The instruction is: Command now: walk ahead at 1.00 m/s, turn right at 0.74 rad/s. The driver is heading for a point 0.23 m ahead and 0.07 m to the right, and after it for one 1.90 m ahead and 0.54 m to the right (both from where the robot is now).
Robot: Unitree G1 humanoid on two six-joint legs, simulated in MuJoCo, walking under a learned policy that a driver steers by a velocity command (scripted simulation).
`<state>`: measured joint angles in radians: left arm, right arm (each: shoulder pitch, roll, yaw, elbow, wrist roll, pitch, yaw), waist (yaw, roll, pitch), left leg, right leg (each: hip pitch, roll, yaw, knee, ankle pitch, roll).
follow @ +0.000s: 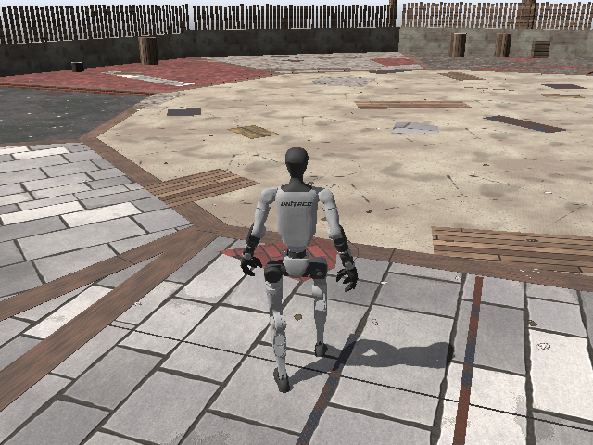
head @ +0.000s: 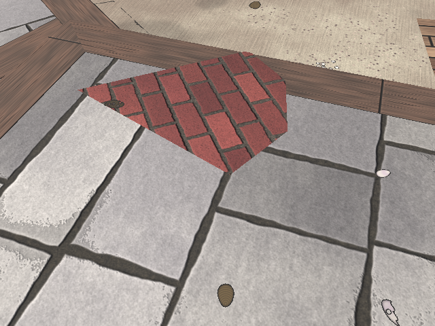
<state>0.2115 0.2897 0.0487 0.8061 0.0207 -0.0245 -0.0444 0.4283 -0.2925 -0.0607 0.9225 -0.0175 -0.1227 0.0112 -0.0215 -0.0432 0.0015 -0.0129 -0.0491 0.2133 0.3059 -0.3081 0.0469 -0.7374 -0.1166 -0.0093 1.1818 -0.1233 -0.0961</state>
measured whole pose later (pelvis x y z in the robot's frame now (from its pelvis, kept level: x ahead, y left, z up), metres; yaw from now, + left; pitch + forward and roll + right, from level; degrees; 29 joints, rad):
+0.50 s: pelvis +0.46 -0.07 +0.00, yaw -25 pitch +1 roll -1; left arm 0.46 0.30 0.08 0.86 0.00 -0.07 -0.02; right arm 0.00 -0.24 0.03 0.59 -0.04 -0.07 0.02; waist 0.09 0.00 0.03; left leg -0.72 0.15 -0.07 0.75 0.00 -0.04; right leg -0.01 0.20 0.15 0.31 -0.29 -0.16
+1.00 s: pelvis +0.90 -0.21 +0.00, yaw -21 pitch +3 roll +1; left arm -0.08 0.24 -0.04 0.59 0.04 -0.09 -0.05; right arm 0.61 -0.25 -0.06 0.90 0.01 -0.08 0.02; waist -0.16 -0.01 0.00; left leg 0.09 -0.07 -0.15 0.22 -0.34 0.06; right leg -0.63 -0.05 0.04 0.58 -0.02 0.00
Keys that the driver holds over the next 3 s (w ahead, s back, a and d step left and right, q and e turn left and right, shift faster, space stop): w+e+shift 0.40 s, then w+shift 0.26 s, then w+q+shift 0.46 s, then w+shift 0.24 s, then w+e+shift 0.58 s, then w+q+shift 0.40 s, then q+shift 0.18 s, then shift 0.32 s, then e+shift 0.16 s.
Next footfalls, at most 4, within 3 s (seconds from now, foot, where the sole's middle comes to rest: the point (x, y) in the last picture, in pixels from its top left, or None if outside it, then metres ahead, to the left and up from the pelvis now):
0.20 right None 0.39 -0.07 -0.77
0.64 left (237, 233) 0.84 -0.06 -0.77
1.06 right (326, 179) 1.08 -0.42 -0.77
1.46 left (271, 106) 1.52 -0.25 -0.77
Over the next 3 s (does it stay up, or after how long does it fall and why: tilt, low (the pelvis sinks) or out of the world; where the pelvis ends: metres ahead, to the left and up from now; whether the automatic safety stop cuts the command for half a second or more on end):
stays up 2.37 -0.66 -0.14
